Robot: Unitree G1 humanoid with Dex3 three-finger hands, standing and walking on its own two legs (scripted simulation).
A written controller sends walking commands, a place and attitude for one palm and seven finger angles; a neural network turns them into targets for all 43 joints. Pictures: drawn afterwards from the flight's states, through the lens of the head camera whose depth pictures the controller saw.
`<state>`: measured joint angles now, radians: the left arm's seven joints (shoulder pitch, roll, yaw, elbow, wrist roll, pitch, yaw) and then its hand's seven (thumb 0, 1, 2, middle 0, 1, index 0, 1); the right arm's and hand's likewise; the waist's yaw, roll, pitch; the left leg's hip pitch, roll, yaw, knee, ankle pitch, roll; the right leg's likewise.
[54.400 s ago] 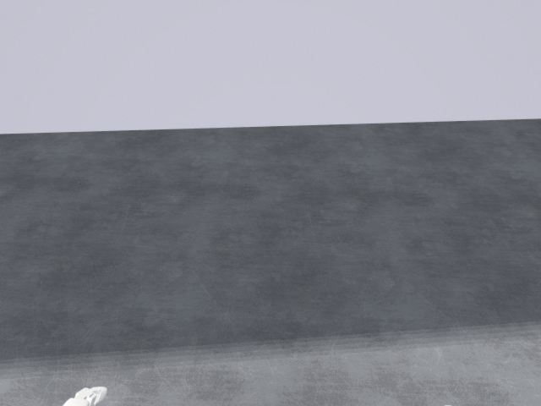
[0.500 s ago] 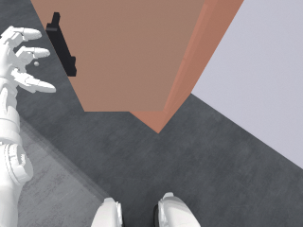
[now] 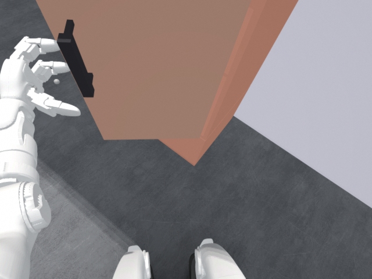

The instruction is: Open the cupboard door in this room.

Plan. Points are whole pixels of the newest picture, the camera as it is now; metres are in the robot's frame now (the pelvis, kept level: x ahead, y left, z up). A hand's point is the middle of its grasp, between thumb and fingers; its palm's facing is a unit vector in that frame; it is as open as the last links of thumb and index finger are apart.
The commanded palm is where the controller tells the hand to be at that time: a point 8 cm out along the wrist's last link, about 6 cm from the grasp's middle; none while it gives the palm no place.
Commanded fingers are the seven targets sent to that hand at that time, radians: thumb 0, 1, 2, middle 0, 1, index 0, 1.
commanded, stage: slide the fingers in behind the handle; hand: left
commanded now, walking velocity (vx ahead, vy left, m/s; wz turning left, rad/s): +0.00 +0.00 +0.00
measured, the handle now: (80, 62) +0.55 +0.19 +0.07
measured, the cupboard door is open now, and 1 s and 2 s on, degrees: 41 41 41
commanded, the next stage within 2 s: close the thumb around the handle in 1.24 s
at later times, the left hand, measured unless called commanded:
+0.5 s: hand (74, 80) +0.50 +0.19 +0.07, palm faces -0.02 -1.00 -0.01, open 14.0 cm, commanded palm +0.48 +0.23 +0.07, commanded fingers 0.00 -0.50 0.30 -0.30 -1.20 -0.30 -1.20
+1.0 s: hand (90, 82) +0.50 +0.16 +0.07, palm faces +0.00 -1.00 -0.02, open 14.0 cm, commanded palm +0.48 +0.21 +0.07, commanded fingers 0.00 -0.50 0.30 -0.30 -1.20 -0.30 -1.20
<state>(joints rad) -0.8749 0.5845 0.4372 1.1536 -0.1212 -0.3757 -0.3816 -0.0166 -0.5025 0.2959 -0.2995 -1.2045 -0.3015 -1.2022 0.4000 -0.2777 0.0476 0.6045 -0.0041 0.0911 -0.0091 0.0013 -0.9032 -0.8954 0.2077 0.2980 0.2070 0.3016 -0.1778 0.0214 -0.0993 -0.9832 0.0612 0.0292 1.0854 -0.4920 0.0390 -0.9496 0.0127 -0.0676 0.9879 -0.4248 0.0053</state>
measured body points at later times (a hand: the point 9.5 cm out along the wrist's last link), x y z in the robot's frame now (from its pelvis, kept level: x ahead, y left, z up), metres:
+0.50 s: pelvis +0.00 -0.01 +0.00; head +0.14 +0.02 +0.43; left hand +0.50 +0.24 +0.07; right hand +0.01 -0.27 -0.11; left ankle +0.01 +0.09 -0.66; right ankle +0.02 -0.13 -0.66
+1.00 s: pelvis +0.00 -0.02 +0.00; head +0.12 +0.00 +0.43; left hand +0.49 +0.22 +0.08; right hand +0.01 -0.28 -0.12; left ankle +0.01 +0.09 -0.66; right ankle +0.02 -0.13 -0.66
